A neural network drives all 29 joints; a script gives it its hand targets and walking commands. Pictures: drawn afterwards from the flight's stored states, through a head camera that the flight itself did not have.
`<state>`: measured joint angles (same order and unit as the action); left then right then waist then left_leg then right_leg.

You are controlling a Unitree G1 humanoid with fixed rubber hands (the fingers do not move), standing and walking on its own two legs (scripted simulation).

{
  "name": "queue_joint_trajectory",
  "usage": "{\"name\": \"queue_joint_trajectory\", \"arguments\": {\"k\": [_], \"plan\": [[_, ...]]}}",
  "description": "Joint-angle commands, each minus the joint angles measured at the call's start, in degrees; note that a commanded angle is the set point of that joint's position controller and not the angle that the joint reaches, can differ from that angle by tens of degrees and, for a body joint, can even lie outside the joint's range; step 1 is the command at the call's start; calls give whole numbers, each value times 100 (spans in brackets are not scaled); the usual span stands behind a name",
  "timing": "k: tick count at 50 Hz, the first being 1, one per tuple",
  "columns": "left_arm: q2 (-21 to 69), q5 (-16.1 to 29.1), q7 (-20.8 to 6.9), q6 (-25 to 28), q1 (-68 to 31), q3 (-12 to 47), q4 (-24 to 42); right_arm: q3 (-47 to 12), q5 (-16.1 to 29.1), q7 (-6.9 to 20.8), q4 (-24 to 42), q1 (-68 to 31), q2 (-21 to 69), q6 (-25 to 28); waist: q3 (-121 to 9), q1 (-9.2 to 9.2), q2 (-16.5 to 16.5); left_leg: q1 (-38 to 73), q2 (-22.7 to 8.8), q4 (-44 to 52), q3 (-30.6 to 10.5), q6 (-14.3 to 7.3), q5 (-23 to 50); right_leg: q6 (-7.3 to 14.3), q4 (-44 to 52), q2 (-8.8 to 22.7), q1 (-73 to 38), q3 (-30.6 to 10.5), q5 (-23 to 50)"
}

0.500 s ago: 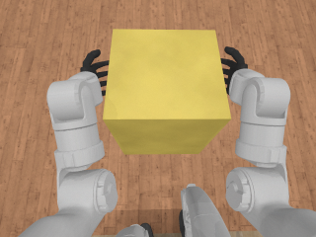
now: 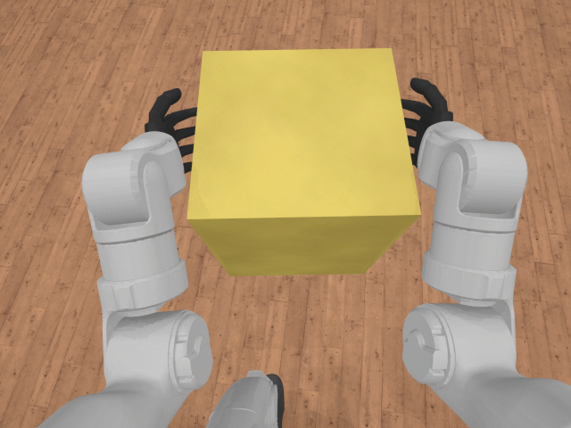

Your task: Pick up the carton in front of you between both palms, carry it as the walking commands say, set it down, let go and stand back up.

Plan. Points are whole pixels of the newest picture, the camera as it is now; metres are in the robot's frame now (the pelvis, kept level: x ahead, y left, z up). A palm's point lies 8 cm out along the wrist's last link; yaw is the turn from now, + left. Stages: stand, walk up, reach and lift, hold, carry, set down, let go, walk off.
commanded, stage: carry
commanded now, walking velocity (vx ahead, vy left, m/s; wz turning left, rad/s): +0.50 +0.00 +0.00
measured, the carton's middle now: (297, 181) +0.40 +0.04 +0.09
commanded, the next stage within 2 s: none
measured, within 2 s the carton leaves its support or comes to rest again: neither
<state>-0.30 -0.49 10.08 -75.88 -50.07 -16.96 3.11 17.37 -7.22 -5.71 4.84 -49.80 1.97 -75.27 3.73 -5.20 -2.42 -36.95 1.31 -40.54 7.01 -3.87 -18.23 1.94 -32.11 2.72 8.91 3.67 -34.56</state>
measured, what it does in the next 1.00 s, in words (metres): climbs: right foot 0.05 m higher, then left foot 0.04 m higher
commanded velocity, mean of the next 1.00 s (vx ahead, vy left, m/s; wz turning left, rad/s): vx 0.50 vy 0.00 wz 0.00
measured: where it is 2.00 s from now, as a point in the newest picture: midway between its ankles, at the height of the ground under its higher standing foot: (316, 102)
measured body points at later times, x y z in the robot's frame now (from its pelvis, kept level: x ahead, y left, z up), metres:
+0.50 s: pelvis +0.33 -0.02 +0.07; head +0.38 -0.02 +0.51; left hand +0.72 +0.14 +0.21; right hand +0.74 -0.16 +0.21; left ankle +0.20 +0.09 -0.54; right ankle +0.40 -0.09 -0.64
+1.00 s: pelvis +0.65 +0.01 +0.13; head +0.70 +0.01 +0.58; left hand +1.06 +0.12 +0.27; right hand +1.02 -0.18 +0.27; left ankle +0.65 +0.09 -0.60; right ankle +0.65 -0.10 -0.50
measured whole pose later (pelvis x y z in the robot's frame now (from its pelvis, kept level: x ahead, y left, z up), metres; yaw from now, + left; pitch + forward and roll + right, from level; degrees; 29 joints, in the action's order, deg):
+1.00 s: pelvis +0.65 +0.01 +0.13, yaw -1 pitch +4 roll +0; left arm -0.6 -4.8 7.7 -79.5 -51.3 -17.9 -7.8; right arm 14.1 -1.7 -8.8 -7.2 -48.7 -1.4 -77.3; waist 1.6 6.4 0.5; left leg -19.6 -0.1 -30.9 7.0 -2.5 -25.1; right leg 2.8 -73.5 -0.2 40.1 1.1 -27.7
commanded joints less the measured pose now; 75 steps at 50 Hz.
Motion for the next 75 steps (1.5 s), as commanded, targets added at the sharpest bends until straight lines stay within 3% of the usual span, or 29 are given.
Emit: {"name": "queue_joint_trajectory", "arguments": {"k": [1, 2, 5, 7, 13, 16, 18, 19, 20, 21, 22, 25, 33, 36, 38, 39, 40, 41, 45, 52, 55, 57, 58, 59, 60, 63, 65, 70, 75], "plan": [[5938, 2693, -1774, -88, -4575, 4044, -233, -3499, 1844, 894, -767, -3457, 4549, -23, -5025, 1136, 1843, 6052, -2118, 1426, -3937, -1368, -318, -120, -3478, -340, 2100, -121, 1842], [5972, 2582, -1789, -84, -4711, 3956, -411, -3502, 2000, 948, -965, -3461, 4903, -33, -4476, 1183, 1951, 5996, -2140, 1950, -4884, -1588, 753, -47, -4627, -735, 3113, -546, 311], [6160, 2209, -1668, -24, -4427, 3529, -597, -3804, 2795, 1164, -476, -4252, 5805, -42, -3515, 1101, 468, 5500, -1716, 1115, -2884, -1063, 3328, 62, -5208, -244, 4148, -549, 824], [6122, 1968, -1499, 38, -4432, 3308, -483, -3950, 3292, 1270, -82, -4966, 6243, -23, -3600, 952, 541, 5390, -1506, 1269, -2478, -746, 2668, 76, -4639, -187, 4041, -497, 982], [5535, 1429, -1038, 60, -4449, 3110, -110, -3849, 3722, 1331, 201, -5421, 6139, -72, -3241, 931, 883, 4747, -1475, 1911, -1711, -886, 1999, 51, -2951, -128, 3881, 14, 1035], [5328, 1331, -1014, -18, -4264, 3162, -315, -3733, 3550, 1341, -293, -5006, 5942, -138, -3039, 868, 1186, 4036, -1331, 1962, -958, -632, 2873, 177, -1316, -421, 2477, 589, 1435], [5359, 1367, -1081, -46, -4178, 3187, -636, -3657, 3415, 1348, -695, -4772, 5890, -160, -3440, 352, 1115, 3519, -1263, 710, -327, -341, 5199, 406, -583, -929, 523, 1203, 1776], [5401, 1436, -1136, -38, -4086, 3181, -806, -3636, 3304, 1347, -843, -4674, 5856, -160, -4020, 32, 826, 2860, -1104, -376, -150, -59, 4779, 540, -253, -807, -1104, 929, 1961], [5452, 1544, -1212, -22, -4063, 3184, -846, -3601, 3197, 1350, -944, -4660, 5828, -161, -4662, -158, 53, 1544, -779, -1721, -321, 166, 2438, 924, 273, 625, -2658, -1428, 374], [5540, 1625, -1279, 38, -4136, 3200, -905, -3483, 3054, 1358, -959, -4680, 5859, -181, -4779, -203, -1650, -34, 357, -3274, -513, 375, -1302, 1850, 1121, 1780, -3414, -4308, 1308], [5765, 1843, -1347, 36, -4257, 3322, -781, -3451, 2933, 1330, -1052, -4755, 5851, -168, -4297, -129, -1170, -727, 158, -4231, -1110, 239, -1233, 1872, 985, 1644, -3247, -4332, 2178], [6480, 2540, -1472, 68, -5125, 3756, 56, -3182, 2637, 1156, -872, -4506, 5844, -121, -3753, -17, 43, -1235, -243, -4317, -1042, 81, -634, 1270, 370, 1248, -2503, -2514, 4182], [6408, 3023, -1546, -19, -5584, 3879, 711, -3031, 2024, 702, -297, -4218, 5027, -117, -3441, 16, -319, -788, -426, -1677, -430, 204, -551, 1217, 1039, 1094, -1813, -1331, 3310], [6203, 2802, -1586, -96, -5190, 3809, 163, -3163, 1957, 730, -648, -4023, 4943, -196, -3267, 45, -568, 290, -67, -387, 216, 94, -229, 1004, 935, 969, -1430, -704, 4088], [6145, 2692, -1619, -122, -4962, 3712, -263, -3228, 2031, 813, -1022, -3995, 5060, -220, -3524, 476, -463, 2083, 438, 528, 774, -107, 112, 697, -126, 787, -859, -24, 5725], [6138, 2621, -1633, -130, -4896, 3657, -425, -3207, 2096, 857, -1245, -3853, 5101, -204, -4022, 864, -252, 3702, 302, 680, 516, -267, 293, 384, -1070, 616, -161, 223, 5776], [6121, 2518, -1650, -141, -4880, 3563, -550, -3181, 2108, 899, -1336, -3771, 5085, -167, -4815, 1093, 645, 5449, -1263, 1031, -2111, -983, -1238, -9, -2659, 291, 1390, 80, 3894], [6117, 2424, -1678, -154, -4896, 3494, -670, -3188, 2204, 936, -1458, -3860, 5245, -116, -4764, 1212, 1986, 6105, -2080, 1867, -4605, -1611, -365, -92, -3812, -677, 2874, -148, 507], [6160, 2022, -1526, -49, -4610, 3094, -787, -3668, 3171, 1166, -552, -4962, 6214, -61, -3649, 1065, 353, 5320, -1735, 1239, -2898, -1083, 2410, 93, -4951, -213, 4172, -625, 750], [5531, 1492, -1071, -25, -4581, 2927, -267, -3773, 3810, 1236, 178, -5734, 6241, -72, -3374, 942, 859, 4389, -1642, 1913, -1716, -916, 1220, 74, -2566, -22, 3514, -120, 911], [5356, 1404, -1050, -109, -4377, 2993, -465, -3667, 3622, 1237, -285, -5277, 6043, -155, -3276, 798, 1200, 3644, -1449, 1787, -888, -589, 2019, 169, -1086, -462, 1923, 683, 1194], [5405, 1412, -1120, -116, -4206, 3010, -858, -3595, 3449, 1249, -719, -4921, 5989, -186, -3799, 248, 796, 2751, -1181, 317, -140, -165, 3869, 465, -312, -865, -610, 1116, 1862], [5457, 1485, -1178, -106, -3964, 3003, -1073, -3563, 3328, 1260, -856, -4958, 5866, -196, -4338, -92, 421, 1771, -1025, -849, -119, 88, 2766, 673, -210, -173, -2226, 13, 1407], [5343, 1462, -1218, -36, -4011, 2945, -1161, -3441, 3233, 1292, -1010, -4907, 5960, -229, -4941, -144, -1457, 197, -215, -2501, -176, 440, 240, 1623, 592, 1482, -3375, -3334, 846], [5580, 1630, -1283, -34, -4011, 3043, -1170, -3371, 3068, 1301, -1129, -4924, 5849, -230, -4435, -209, -1442, -785, 187, -3638, -672, 425, -1483, 1849, 1187, 1665, -3347, -4430, 1761], [6326, 2364, -1446, 6, -4979, 3498, -362, -3072, 2746, 1207, -1309, -4515, 5920, -175, -3707, -72, 71, -1576, -305, -4310, -952, 181, -936, 1376, 324, 1393, -2630, -2699, 4137], [6589, 2741, -1524, 38, -5548, 3636, 100, -2926, 2582, 1084, -1129, -4503, 5845, -136, -3717, 36, -123, -1347, -377, -3833, -891, 124, -795, 1061, 519, 1199, -2303, -2193, 3342], [6589, 3098, -1582, -64, -5807, 3687, 503, -2905, 2233, 735, -505, -4521, 5327, -144, -3395, 54, -323, -1270, -509, -2371, -519, 214, -700, 1192, 1018, 1165, -1865, -1540, 2751], [6297, 2796, -1620, -143, -5221, 3573, -290, -2987, 2015, 742, -1098, -4169, 5087, -259, -3293, 343, -652, 1354, 162, -72, 570, 5, -218, 792, 596, 994, -775, -374, 4547]]}}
